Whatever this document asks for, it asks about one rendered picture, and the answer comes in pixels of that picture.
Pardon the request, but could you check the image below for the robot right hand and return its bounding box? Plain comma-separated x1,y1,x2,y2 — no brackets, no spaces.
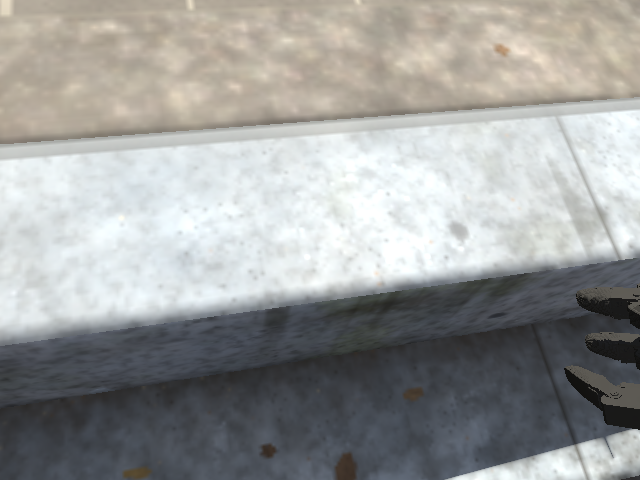
564,283,640,430

